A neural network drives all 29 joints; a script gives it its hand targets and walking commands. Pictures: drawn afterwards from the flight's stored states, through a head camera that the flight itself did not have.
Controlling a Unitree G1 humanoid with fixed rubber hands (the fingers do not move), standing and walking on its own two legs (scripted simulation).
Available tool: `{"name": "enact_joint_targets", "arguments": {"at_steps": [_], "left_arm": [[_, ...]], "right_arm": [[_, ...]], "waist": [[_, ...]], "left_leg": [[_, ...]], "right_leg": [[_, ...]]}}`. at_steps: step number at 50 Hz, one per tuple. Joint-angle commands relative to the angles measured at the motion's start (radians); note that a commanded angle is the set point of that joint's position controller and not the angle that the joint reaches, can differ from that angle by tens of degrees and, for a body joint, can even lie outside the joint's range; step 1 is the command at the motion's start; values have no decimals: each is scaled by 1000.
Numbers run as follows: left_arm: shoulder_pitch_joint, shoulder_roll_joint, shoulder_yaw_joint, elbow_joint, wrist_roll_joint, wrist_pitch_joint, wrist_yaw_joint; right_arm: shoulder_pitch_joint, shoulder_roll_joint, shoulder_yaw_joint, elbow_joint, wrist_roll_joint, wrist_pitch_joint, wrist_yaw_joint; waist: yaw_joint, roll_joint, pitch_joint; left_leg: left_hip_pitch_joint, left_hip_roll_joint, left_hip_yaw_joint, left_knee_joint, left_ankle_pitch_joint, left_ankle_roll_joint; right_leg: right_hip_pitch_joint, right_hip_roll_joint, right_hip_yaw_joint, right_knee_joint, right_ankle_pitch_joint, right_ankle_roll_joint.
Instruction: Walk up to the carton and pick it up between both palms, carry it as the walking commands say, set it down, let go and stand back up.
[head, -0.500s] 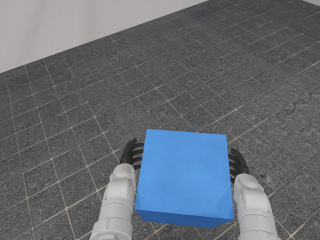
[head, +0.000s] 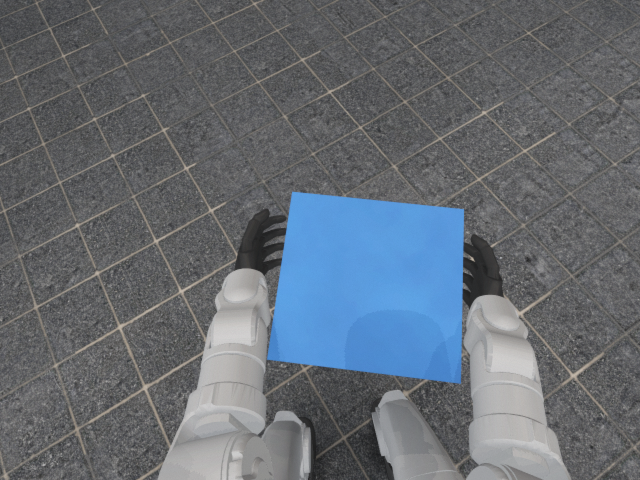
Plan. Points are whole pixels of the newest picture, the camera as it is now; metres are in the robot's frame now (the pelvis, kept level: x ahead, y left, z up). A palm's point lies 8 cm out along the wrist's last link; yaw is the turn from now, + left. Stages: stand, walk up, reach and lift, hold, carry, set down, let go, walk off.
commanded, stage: set down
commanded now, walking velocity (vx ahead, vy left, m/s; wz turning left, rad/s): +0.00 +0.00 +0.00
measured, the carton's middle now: (361, 296) +0.36 -0.07 -0.13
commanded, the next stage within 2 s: none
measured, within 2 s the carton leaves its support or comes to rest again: neither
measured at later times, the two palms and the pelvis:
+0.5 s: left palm (271, 272) +0.42 +0.06 -0.14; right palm (466, 293) +0.34 -0.23 -0.16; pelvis +0.00 +0.00 -0.07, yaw +0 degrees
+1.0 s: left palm (287, 274) +0.44 +0.05 -0.23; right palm (456, 294) +0.36 -0.24 -0.25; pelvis -0.02 +0.00 -0.16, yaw +1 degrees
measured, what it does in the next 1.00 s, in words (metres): lowers itself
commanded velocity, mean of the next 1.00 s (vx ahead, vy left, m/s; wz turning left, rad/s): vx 0.00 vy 0.00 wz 0.00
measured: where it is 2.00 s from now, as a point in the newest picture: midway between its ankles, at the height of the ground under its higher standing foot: (348, 467)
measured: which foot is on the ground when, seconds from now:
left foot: down 0.00-1.00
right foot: down 0.00-1.00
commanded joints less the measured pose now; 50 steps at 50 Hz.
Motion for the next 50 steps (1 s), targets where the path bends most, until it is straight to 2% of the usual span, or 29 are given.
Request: {"name": "enact_joint_targets", "arguments": {"at_steps": [1,3,4,5,6,7,8,9,12,13,16,17,18,19,20,22,23,24,27,28,30,31,32,42,43,46,47,48,50], "left_arm": [[-417,-948,-558,118,-91,9,-170],[-410,-952,-559,123,-93,14,-164],[-419,-961,-572,115,-101,10,-161],[-420,-952,-565,113,-97,8,-154],[-438,-954,-581,113,-106,10,-153],[-424,-963,-583,109,-113,10,-147],[-445,-951,-588,106,-113,11,-145],[-436,-958,-586,104,-116,12,-141],[-445,-956,-595,96,-128,5,-126],[-435,-953,-596,108,-120,4,-123],[-458,-924,-587,101,-128,-11,-106],[-461,-926,-593,102,-136,-12,-101],[-450,-928,-592,98,-134,-10,-95],[-455,-936,-598,101,-144,-9,-91],[-469,-924,-599,90,-146,-10,-87],[-479,-922,-603,84,-158,-14,-79],[-481,-917,-600,100,-152,-13,-76],[-474,-907,-594,107,-154,-13,-74],[-514,-902,-595,92,-159,-13,-63],[-524,-903,-604,88,-170,-15,-59],[-548,-900,-612,80,-177,-17,-50],[-572,-890,-610,70,-181,-19,-46],[-559,-888,-597,96,-172,-14,-42],[-695,-884,-579,119,-186,8,-27],[-704,-873,-562,129,-188,10,-27],[-725,-871,-537,156,-175,21,-28],[-750,-888,-545,137,-191,18,-30],[-753,-877,-532,159,-183,21,-29],[-778,-869,-516,173,-186,23,-29]], "right_arm": [[-667,806,646,-10,148,-53,226],[-669,797,647,-9,153,-50,227],[-670,784,646,-7,154,-53,228],[-689,791,651,0,161,-52,232],[-676,784,644,0,159,-52,233],[-659,783,656,2,167,-50,233],[-674,774,649,6,169,-50,234],[-677,772,648,4,167,-48,234],[-675,770,646,24,180,-52,235],[-668,757,639,16,178,-58,232],[-679,750,638,39,185,-66,225],[-674,742,638,50,187,-68,223],[-668,749,640,52,192,-66,221],[-676,741,647,42,199,-69,220],[-695,735,651,38,206,-70,218],[-688,728,652,50,206,-71,209],[-686,734,643,51,208,-72,206],[-701,732,658,49,217,-71,202],[-729,713,647,51,219,-74,197],[-738,712,650,53,221,-75,194],[-747,704,656,48,235,-77,188],[-740,704,644,77,231,-72,188],[-755,699,640,75,230,-72,188],[-889,684,626,68,253,-56,177],[-909,664,619,81,251,-51,177],[-948,688,615,85,255,-41,179],[-954,673,614,84,253,-41,177],[-969,670,611,85,258,-40,176],[-998,653,591,99,250,-37,176]], "waist": [[-27,-39,-758],[-29,-38,-783],[-45,-29,-790],[-23,-30,-804],[-55,-35,-802],[-37,-30,-818],[-45,-8,-825],[-43,-28,-832],[-41,-12,-862],[-63,-4,-867],[-52,-12,-884],[-59,-2,-884],[-48,1,-898],[-59,-11,-914],[-45,-4,-931],[-61,-24,-942],[-70,-13,-941],[-54,-20,-942],[-55,7,-966],[-73,-11,-978],[-68,6,-1008],[-78,1,-1000],[-70,1,-986],[-85,5,-1043],[-82,-11,-1024],[-60,1,-1044],[-80,-24,-1060],[-66,-16,-1046],[-80,-18,-1032]], "left_leg": [[173,-82,3,-59,23,19],[152,-85,4,-35,37,12],[135,-85,1,-19,39,8],[127,-88,0,-7,44,8],[111,-89,4,10,46,6],[122,-91,11,19,52,4],[99,-93,12,32,51,2],[87,-95,11,45,57,0],[62,-100,12,79,73,-6],[54,-100,10,90,94,-6],[-21,-109,19,134,86,-9],[-23,-107,16,141,80,-8],[-30,-113,23,153,92,-11],[-36,-111,21,162,84,-11],[-57,-116,24,182,84,-12],[-88,-118,29,210,93,-15],[-95,-121,27,218,84,-11],[-110,-122,34,234,78,-12],[-158,-129,41,265,54,-16],[-166,-131,41,283,59,-19],[-173,-136,44,312,61,-22],[-191,-131,44,320,43,-25],[-219,-135,51,328,27,-24],[-313,-153,66,442,-37,-20],[-335,-152,63,448,-64,-18],[-357,-159,78,481,-68,-15],[-373,-157,77,494,-60,-16],[-382,-157,81,500,-70,-14],[-409,-159,80,512,-85,-14]], "right_leg": [[385,83,-25,-19,149,-9],[354,86,-25,4,158,-8],[333,88,-29,22,166,-7],[303,90,-28,40,156,-6],[288,90,-32,49,162,-5],[286,95,-34,57,166,-5],[264,94,-31,71,167,-5],[249,95,-35,84,164,-1],[208,103,-40,129,184,-1],[180,104,-39,140,206,3],[151,108,-36,175,208,6],[136,104,-35,188,204,5],[132,108,-36,197,211,7],[123,111,-45,210,204,8],[105,114,-41,226,203,9],[92,117,-45,245,213,13],[72,118,-44,258,210,13],[71,115,-43,267,208,18],[25,118,-46,305,187,19],[18,120,-54,316,191,22],[-10,124,-54,340,188,23],[-13,123,-55,354,181,22],[-26,124,-54,358,169,23],[-108,127,-67,456,122,29],[-135,127,-74,469,92,29],[-144,126,-67,489,78,29],[-133,128,-75,493,84,31],[-157,130,-76,502,76,30],[-182,128,-81,518,59,31]]}}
